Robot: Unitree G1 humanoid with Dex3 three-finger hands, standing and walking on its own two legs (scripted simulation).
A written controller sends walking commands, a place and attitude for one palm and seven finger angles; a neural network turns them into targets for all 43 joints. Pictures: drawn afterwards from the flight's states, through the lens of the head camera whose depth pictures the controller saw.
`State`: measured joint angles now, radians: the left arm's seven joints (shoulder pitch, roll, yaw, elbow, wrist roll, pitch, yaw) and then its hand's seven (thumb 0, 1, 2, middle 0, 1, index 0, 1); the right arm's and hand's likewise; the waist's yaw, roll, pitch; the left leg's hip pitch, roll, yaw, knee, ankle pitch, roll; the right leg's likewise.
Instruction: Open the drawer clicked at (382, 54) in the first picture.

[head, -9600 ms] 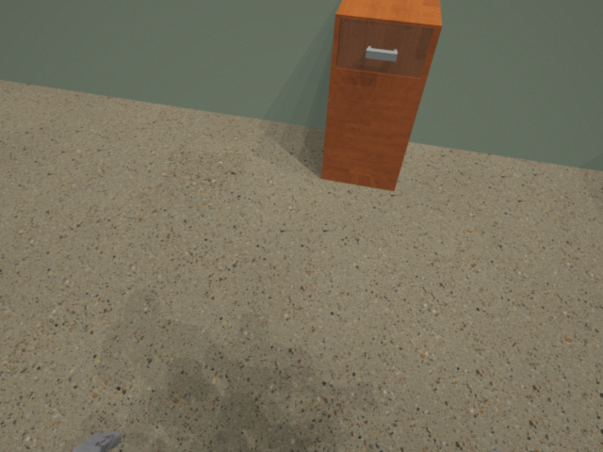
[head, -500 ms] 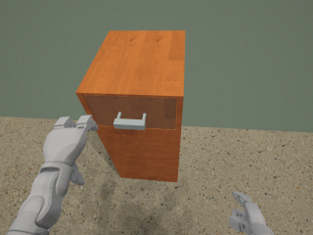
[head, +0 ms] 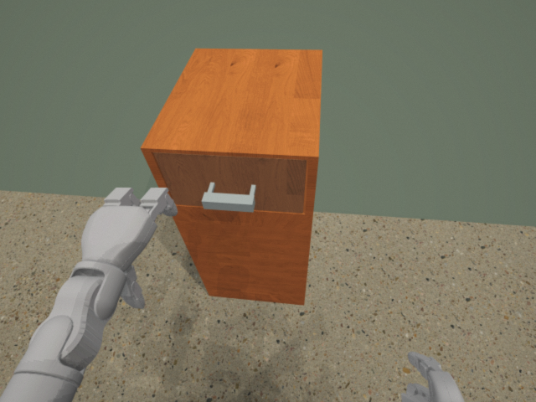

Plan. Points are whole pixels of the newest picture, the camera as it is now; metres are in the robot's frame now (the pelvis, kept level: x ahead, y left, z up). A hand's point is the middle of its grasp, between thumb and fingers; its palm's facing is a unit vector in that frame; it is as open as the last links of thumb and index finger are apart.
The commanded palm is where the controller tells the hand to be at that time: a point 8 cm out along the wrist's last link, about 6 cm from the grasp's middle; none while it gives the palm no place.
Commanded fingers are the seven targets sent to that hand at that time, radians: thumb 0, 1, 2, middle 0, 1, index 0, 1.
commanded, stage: raise the hand with hooked fingers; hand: left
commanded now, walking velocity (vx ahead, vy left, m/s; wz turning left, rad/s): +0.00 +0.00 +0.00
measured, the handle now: (230, 194) +0.53 +0.16 -0.08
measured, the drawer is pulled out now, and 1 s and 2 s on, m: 0.00 0.00 0.00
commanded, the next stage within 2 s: move the hooked fingers above the handle in 0.04 s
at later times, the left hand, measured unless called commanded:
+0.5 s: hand (171, 227) +0.35 +0.20 +0.06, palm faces +0.05 -0.08 -1.00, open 13.8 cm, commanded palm +0.33 +0.21 +0.11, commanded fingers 0.00 -0.50 0.30 -0.30 -1.20 -0.30 -1.20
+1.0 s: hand (200, 212) +0.41 +0.18 +0.02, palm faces +0.00 -0.03 -1.00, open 13.8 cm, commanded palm +0.39 +0.18 +0.08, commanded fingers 0.00 -0.50 0.30 -0.30 -1.20 -0.30 -1.20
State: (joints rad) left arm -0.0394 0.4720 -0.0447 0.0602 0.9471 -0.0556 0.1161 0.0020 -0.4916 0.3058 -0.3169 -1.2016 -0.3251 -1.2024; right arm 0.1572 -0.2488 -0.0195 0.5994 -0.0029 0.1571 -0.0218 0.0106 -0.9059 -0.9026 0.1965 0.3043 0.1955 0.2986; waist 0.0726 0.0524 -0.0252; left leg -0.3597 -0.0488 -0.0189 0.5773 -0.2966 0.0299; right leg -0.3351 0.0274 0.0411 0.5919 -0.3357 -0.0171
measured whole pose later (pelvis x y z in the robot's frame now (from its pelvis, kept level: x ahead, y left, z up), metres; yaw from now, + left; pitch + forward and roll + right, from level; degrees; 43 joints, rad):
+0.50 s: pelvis +0.00 +0.00 +0.00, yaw +0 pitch +7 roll +1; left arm -0.26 0.40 -0.13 0.31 1.00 -0.03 0.19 0.00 -0.49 0.31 -0.32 -1.20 -0.32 -1.20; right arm 0.16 -0.23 -0.02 0.63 0.01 0.13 -0.03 0.01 -0.91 -0.90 0.20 0.30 0.20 0.30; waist 0.05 0.05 -0.06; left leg -0.42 -0.05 -0.01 0.61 -0.30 0.03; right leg -0.40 0.03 0.04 0.63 -0.35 -0.02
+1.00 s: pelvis +0.02 -0.01 -0.01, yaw -1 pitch +12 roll +1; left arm -0.43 0.35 -0.14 0.60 1.06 0.03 0.29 0.00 -0.49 0.31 -0.31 -1.20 -0.32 -1.20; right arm 0.22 -0.24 -0.06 0.66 0.01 0.15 -0.02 0.01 -0.91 -0.90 0.20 0.30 0.20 0.30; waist 0.00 0.05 -0.12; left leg -0.54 -0.03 -0.01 0.69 -0.36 0.01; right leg -0.52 0.05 0.04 0.71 -0.40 -0.04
